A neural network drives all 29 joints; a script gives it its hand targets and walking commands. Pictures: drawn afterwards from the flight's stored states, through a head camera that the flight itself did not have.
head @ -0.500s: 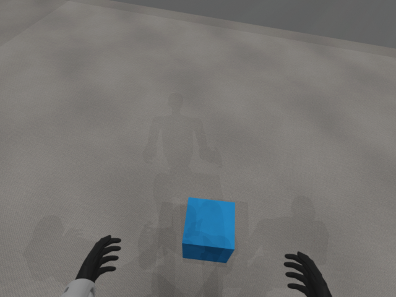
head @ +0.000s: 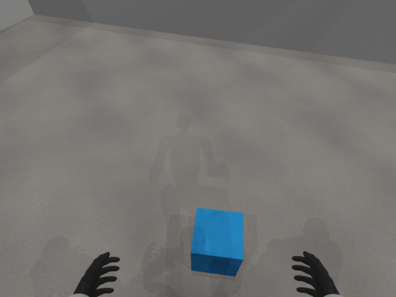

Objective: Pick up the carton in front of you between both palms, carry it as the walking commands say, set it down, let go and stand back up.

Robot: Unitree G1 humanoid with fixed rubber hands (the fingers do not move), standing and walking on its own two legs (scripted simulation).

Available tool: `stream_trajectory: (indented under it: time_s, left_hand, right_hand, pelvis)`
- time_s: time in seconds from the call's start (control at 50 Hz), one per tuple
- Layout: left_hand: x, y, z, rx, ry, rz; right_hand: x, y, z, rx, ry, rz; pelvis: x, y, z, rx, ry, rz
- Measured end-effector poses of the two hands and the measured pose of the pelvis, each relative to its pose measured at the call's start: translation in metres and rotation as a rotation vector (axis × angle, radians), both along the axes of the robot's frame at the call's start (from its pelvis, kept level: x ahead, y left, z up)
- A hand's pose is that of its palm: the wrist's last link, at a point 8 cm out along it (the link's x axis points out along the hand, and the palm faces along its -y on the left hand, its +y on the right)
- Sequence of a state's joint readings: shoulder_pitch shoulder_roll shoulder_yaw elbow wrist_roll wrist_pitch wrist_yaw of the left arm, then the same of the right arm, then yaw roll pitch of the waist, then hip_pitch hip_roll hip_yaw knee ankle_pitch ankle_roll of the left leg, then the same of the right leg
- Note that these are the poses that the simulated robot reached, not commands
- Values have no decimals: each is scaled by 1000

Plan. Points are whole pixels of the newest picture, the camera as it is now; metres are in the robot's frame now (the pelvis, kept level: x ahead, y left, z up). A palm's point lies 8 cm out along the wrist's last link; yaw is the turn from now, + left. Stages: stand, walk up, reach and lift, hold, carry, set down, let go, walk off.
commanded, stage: stand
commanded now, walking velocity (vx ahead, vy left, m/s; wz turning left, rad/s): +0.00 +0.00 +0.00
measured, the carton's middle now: (216, 242) +0.48 -0.06 -0.65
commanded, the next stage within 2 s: none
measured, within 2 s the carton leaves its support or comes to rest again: neither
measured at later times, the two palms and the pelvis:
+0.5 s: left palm (68, 288) +0.16 +0.28 -0.08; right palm out of the picture +0.17 -0.29 -0.08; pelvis +0.03 -0.01 +0.00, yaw +1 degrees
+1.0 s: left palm out of the picture +0.13 +0.30 -0.09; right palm out of the picture +0.14 -0.30 -0.08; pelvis +0.02 +0.00 +0.01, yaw +1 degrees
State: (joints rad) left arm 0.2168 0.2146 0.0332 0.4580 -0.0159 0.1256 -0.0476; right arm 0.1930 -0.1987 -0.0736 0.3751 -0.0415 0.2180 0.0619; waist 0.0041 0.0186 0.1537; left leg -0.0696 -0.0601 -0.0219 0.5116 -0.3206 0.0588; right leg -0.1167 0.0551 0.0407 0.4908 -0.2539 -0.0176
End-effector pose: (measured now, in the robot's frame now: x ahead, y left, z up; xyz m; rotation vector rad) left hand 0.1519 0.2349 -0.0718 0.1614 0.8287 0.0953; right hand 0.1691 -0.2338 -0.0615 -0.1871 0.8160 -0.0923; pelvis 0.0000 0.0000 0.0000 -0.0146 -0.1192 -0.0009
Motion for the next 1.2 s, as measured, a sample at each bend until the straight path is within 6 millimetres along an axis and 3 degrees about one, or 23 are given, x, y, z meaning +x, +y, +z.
stream_trajectory:
  time_s: [0.08, 0.24, 0.66, 0.84, 1.2]
  left_hand:
    - [6, 6, -5, 62, -1, 1]
    - [9, 44, -3, 202, 42, 38]
    - [7, 49, -12, 180, 102, 63]
    - [-8, 64, -12, 198, 147, 75]
    - [-36, 68, -16, 196, 201, 78]
  right_hand:
    - [5, -16, -1, -56, -24, -13]
    - [-3, -55, -16, -151, 47, -48]
    - [1, -59, -14, -188, 93, -27]
    - [-19, -64, -20, -202, 153, -44]
    - [-41, -67, -22, -207, 205, -46]
  pelvis:
    - [7, -4, -2, 2, 46, 9]
    - [27, -7, -2, 4, 97, 16]
    - [33, -7, 5, -3, 98, 16]
    - [28, -2, 7, 0, 90, 18]
    - [13, 2, 11, 5, 69, 23]
